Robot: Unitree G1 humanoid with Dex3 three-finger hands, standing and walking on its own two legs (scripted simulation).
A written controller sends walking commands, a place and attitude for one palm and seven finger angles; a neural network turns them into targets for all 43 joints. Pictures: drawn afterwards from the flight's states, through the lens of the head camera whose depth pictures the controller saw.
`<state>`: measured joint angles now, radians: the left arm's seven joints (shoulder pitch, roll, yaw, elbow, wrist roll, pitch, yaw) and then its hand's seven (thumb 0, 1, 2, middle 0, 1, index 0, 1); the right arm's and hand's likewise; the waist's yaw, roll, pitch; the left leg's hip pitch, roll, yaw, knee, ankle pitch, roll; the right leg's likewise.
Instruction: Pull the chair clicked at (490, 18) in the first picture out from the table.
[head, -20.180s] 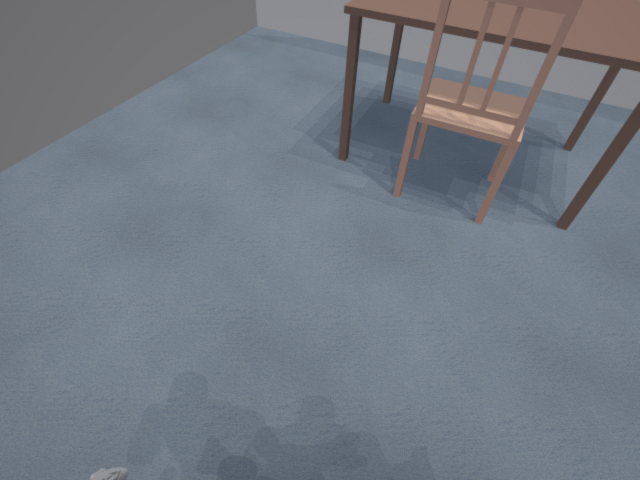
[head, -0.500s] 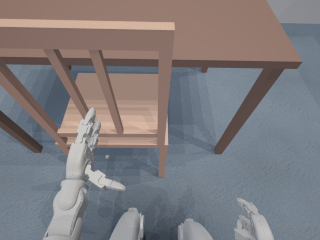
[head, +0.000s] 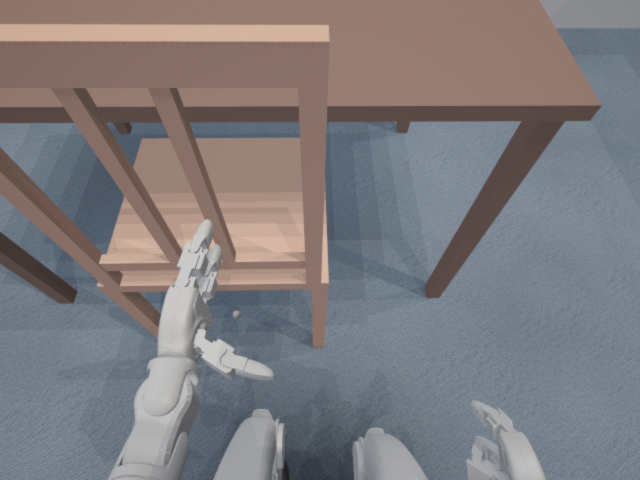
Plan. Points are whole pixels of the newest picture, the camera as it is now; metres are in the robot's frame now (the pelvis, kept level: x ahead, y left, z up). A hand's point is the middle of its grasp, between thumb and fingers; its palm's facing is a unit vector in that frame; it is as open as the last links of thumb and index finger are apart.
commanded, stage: aim the fingers beside a spindle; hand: left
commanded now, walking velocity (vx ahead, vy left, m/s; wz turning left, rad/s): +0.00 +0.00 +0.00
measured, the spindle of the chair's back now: (137, 195) +0.46 +0.25 +0.05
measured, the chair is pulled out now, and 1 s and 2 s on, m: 0.00 0.00 0.00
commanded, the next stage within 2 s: none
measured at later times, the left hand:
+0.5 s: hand (203, 297) +0.32 +0.14 +0.04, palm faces +0.06 -1.00 -0.06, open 16.9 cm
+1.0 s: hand (224, 320) +0.31 +0.13 +0.00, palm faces -0.06 -1.00 +0.02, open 16.9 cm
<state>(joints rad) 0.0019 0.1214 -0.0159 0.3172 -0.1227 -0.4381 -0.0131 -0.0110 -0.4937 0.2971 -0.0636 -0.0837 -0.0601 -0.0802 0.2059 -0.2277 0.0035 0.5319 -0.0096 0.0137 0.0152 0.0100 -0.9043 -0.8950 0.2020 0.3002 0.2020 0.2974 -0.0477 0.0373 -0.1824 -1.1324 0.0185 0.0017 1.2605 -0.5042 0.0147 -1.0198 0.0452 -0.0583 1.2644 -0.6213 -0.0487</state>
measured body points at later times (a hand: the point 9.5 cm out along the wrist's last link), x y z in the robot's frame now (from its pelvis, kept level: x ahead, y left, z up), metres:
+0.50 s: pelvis +0.00 +0.00 +0.00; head +0.09 +0.00 +0.44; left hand +0.31 +0.20 +0.04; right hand +0.15 -0.25 -0.11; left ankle +0.05 +0.11 -0.62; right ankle -0.01 -0.09 -0.62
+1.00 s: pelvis +0.00 +0.01 +0.00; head +0.10 +0.01 +0.44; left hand +0.31 +0.18 +0.00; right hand +0.15 -0.23 -0.11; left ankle +0.05 +0.11 -0.62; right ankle -0.01 -0.09 -0.62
